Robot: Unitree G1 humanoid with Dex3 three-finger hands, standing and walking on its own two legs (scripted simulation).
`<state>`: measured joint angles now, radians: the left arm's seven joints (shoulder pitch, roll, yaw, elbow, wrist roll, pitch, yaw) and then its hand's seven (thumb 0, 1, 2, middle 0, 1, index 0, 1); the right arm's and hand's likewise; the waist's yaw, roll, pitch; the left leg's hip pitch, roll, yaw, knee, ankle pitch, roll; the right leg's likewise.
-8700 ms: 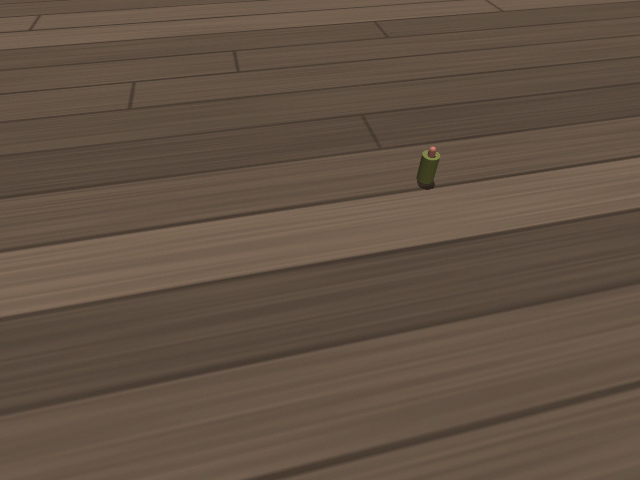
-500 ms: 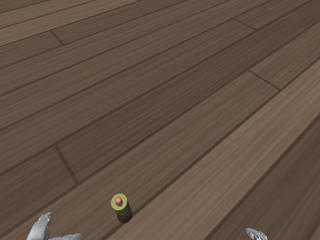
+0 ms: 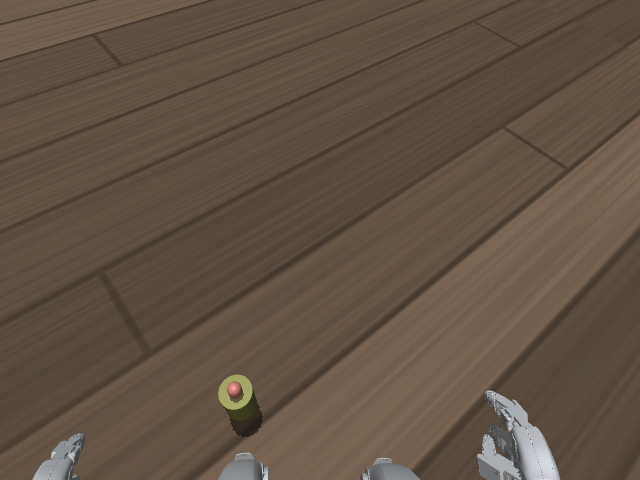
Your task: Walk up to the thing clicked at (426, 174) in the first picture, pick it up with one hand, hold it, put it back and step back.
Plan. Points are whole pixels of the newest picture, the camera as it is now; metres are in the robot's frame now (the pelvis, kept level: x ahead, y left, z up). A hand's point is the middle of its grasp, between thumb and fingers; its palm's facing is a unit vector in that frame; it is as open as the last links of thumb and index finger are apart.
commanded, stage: go down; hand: left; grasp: from the side
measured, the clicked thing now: (237, 396) +0.37 +0.18 -0.61
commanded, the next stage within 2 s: none
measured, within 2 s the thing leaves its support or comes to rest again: neither
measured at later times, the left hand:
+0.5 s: hand (108, 455) +0.20 +0.30 -0.19, palm faces +0.09 -0.97 -0.23, open 17.5 cm
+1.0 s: hand (112, 412) +0.27 +0.34 -0.26, palm faces +0.09 -0.98 -0.18, open 17.1 cm
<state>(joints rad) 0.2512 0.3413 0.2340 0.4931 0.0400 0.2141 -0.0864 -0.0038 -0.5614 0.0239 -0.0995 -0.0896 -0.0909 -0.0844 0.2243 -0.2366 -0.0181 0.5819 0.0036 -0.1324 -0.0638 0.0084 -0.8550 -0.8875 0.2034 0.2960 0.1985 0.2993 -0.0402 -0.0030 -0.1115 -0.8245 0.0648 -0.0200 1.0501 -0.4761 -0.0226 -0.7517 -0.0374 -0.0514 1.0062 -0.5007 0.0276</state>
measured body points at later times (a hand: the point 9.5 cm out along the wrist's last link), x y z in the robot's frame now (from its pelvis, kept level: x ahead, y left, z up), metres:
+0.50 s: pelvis -0.03 +0.00 -0.09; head +0.10 +0.03 +0.34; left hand +0.19 +0.35 -0.17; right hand +0.14 -0.26 -0.17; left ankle +0.02 +0.13 -0.67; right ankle -0.01 -0.14 -0.67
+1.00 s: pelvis -0.07 +0.00 -0.21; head +0.12 +0.03 +0.20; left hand +0.26 +0.39 -0.24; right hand +0.09 -0.28 -0.31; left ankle +0.02 +0.13 -0.67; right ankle -0.01 -0.14 -0.67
